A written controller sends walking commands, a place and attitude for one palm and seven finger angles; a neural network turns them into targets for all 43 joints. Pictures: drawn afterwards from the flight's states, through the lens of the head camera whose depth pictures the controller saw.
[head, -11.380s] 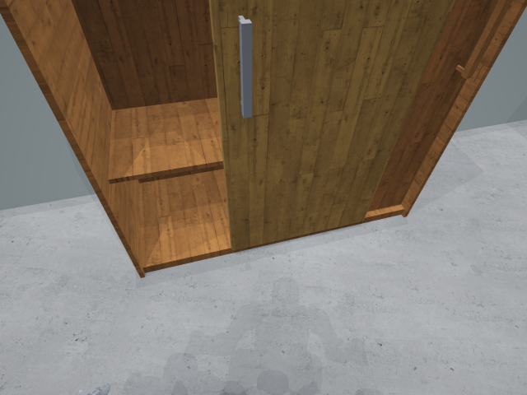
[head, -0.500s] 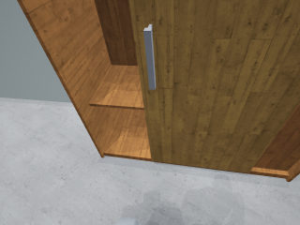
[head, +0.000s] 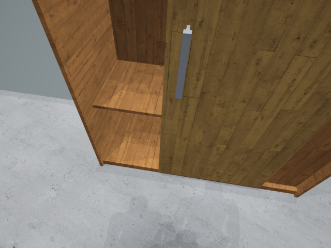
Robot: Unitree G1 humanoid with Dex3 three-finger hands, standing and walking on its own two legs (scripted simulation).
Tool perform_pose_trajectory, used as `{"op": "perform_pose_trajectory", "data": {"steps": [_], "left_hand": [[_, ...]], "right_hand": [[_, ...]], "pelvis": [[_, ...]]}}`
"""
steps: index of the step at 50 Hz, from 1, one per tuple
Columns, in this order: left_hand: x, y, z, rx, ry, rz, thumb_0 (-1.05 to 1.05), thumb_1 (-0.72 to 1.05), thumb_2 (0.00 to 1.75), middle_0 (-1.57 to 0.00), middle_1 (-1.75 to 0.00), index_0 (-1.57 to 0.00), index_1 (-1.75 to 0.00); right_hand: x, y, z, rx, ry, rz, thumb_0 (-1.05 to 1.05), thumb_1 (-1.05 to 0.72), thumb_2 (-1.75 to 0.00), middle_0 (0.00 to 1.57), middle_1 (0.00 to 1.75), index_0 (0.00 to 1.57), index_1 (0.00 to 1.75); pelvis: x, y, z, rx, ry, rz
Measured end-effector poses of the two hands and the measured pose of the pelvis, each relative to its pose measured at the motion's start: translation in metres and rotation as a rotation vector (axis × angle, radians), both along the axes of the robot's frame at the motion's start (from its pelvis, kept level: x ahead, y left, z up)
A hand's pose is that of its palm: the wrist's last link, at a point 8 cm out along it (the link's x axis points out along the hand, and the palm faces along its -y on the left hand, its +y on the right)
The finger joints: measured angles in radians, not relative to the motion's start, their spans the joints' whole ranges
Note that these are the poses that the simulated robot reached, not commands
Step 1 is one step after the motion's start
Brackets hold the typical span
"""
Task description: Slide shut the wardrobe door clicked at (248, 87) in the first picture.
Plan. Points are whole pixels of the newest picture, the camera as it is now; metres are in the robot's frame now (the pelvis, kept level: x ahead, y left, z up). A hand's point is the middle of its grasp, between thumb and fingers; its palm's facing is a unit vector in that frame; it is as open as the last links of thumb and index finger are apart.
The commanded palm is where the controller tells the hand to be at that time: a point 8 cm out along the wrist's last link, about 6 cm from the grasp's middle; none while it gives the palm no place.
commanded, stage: look again from close up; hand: right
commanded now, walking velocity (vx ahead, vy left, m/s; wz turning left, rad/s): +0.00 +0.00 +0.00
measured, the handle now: (183, 65) +0.62 +0.01 +0.11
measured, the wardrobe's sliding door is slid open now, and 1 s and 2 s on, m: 0.38 0.38 0.38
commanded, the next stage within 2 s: shuffle to correct the standing spot in 0.66 s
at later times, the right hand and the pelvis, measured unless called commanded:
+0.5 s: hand out of the picture +0.00 -0.13 -0.17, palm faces +0.06 +0.98 -0.17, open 7.3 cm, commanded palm none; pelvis +0.02 +0.03 +0.01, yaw -1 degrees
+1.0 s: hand out of the picture +0.02 -0.14 -0.17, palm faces +0.03 +0.98 -0.18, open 7.4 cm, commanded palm none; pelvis +0.04 +0.03 +0.00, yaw +0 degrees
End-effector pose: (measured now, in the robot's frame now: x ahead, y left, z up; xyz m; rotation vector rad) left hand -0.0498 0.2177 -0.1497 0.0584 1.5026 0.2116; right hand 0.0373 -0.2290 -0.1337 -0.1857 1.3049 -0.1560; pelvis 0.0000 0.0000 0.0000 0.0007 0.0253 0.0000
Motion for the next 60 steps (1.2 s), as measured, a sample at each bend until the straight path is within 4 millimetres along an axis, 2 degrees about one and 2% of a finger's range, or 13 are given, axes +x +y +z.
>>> {"op": "perform_pose_trajectory", "data": {"steps": [4, 9, 14, 18, 25, 42, 49, 56, 58, 60], "left_hand": [[0.033, 0.013, -0.002, -0.004, -0.048, -0.039, 0.0, 0.91, 0.9, -0.2, -0.3, -0.2, -0.3], [0.071, 0.019, 0.0, 0.014, -0.107, -0.083, 0.0, 0.91, 0.9, -0.2, -0.3, -0.2, -0.3], [0.091, 0.029, 0.004, 0.031, -0.131, -0.111, 0.01, 0.93, 0.9, -0.2, -0.3, -0.2, -0.3], [0.099, 0.032, 0.005, 0.029, -0.142, -0.118, 0.01, 0.93, 0.9, -0.2, -0.3, -0.2, -0.3], [0.094, 0.034, 0.003, 0.02, -0.127, -0.118, 0.0, 0.93, 0.9, -0.2, -0.3, -0.2, -0.3], [0.048, 0.017, -0.002, -0.035, -0.036, -0.084, 0.0, 0.91, 0.9, -0.2, -0.3, -0.2, -0.3], [0.037, 0.017, -0.003, -0.026, 0.0, -0.04, 0.0, 0.91, 0.9, -0.2, -0.3, -0.2, -0.3], [0.04, 0.039, -0.007, -0.008, 0.055, -0.02, 0.0, 0.91, 0.9, -0.2, -0.3, -0.2, -0.3], [0.05, 0.047, -0.006, -0.003, 0.081, -0.049, 0.0, 0.91, 0.9, -0.2, -0.3, -0.2, -0.3], [0.069, 0.055, -0.004, 0.007, 0.089, -0.084, 0.0, 0.91, 0.9, -0.2, -0.3, -0.2, -0.3]], "right_hand": [[-0.009, 0.013, 0.002, 0.0, 0.024, -0.025, 0.0, -0.94, -0.9, 0.2, 0.3, 0.2, 0.3], [-0.02, 0.026, -0.008, 0.027, 0.065, -0.059, 0.01, -0.94, -0.9, 0.2, 0.3, 0.2, 0.3], [-0.031, 0.038, -0.008, 0.05, 0.101, -0.072, 0.01, -0.94, -0.9, 0.2, 0.3, 0.2, 0.3], [-0.037, 0.046, -0.006, 0.058, 0.119, -0.073, 0.01, -0.93, -0.9, 0.2, 0.3, 0.2, 0.3], [-0.038, 0.05, -0.004, 0.054, 0.123, -0.071, 0.0, -0.91, -0.9, 0.2, 0.3, 0.2, 0.3], [-0.025, 0.038, -0.001, 0.021, 0.086, -0.054, 0.0, -0.91, -0.9, 0.2, 0.3, 0.2, 0.3], [-0.023, 0.041, -0.008, 0.045, 0.127, -0.05, 0.0, -0.91, -0.9, 0.2, 0.3, 0.2, 0.3], [-0.01, 0.055, -0.012, 0.044, 0.151, -0.069, 0.0, -0.91, -0.9, 0.19, 0.3, 0.2, 0.3], [-0.006, 0.06, -0.011, 0.039, 0.137, -0.101, 0.0, -0.91, -0.9, 0.2, 0.3, 0.2, 0.3], [-0.007, 0.067, -0.011, 0.038, 0.135, -0.136, 0.0, -0.91, -0.9, 0.2, 0.3, 0.2, 0.3]], "pelvis": [[0.008, 0.01, 0.002, 0.007, -0.009, -0.009], [0.016, 0.018, 0.0, 0.006, -0.029, -0.019], [0.021, 0.023, 0.003, -0.005, -0.036, -0.012], [0.022, 0.025, 0.004, -0.007, -0.037, -0.012], [0.022, 0.028, 0.005, -0.009, -0.039, -0.012], [0.02, 0.029, 0.005, -0.011, -0.042, -0.008], [0.032, 0.032, 0.0, -0.019, -0.027, 0.004], [0.058, 0.047, -0.007, -0.02, 0.004, -0.016], [0.066, 0.052, -0.008, -0.014, 0.009, -0.041], [0.074, 0.055, -0.007, -0.012, 0.009, -0.062]]}}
